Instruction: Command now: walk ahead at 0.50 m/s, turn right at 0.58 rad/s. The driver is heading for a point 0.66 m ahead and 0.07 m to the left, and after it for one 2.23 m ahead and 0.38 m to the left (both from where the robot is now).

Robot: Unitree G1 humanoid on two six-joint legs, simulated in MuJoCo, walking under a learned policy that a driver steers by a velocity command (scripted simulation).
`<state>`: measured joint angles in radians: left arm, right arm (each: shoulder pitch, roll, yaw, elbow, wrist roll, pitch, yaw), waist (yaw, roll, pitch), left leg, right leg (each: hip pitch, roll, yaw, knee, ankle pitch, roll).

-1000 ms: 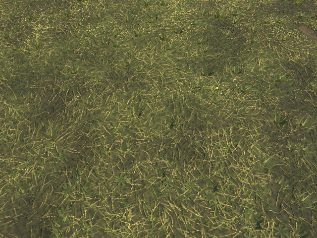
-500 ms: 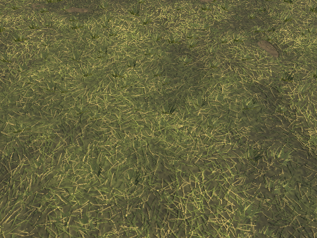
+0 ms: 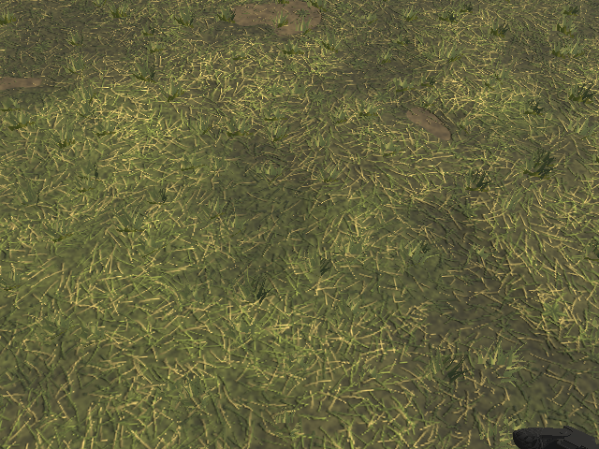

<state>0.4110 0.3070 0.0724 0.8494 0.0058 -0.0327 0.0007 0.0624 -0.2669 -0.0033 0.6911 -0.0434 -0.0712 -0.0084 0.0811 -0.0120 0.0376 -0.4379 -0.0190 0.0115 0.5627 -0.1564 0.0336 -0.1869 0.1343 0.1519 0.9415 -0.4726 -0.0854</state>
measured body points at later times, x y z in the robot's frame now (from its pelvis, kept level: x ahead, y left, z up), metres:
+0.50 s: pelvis +0.25 -0.05 +0.01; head +0.28 -0.06 +0.45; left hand +0.46 +0.17 -0.08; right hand +0.19 -0.30 -0.14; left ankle +0.12 +0.10 -0.67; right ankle +0.30 -0.13 -0.73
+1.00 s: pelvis +0.50 +0.00 -0.01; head +0.54 +0.01 +0.44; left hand +0.44 +0.25 -0.15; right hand +0.74 -0.20 -0.11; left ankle +0.57 +0.07 -0.73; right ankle +0.33 -0.15 -0.65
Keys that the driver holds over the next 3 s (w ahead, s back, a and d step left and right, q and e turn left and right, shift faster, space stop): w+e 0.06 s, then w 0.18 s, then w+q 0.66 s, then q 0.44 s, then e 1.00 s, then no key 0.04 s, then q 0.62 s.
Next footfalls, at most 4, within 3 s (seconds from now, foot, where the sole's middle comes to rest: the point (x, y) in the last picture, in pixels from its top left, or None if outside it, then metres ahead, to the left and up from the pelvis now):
0.42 right None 0.34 -0.14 -0.76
0.94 left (297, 378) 0.61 0.08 -0.76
1.52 right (355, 326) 0.76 -0.05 -0.76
1.94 left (280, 366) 0.64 0.12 -0.76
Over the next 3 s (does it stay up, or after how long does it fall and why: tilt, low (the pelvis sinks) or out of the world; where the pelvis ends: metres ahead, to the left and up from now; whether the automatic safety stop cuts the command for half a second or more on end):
stays up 0.58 0.01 0.00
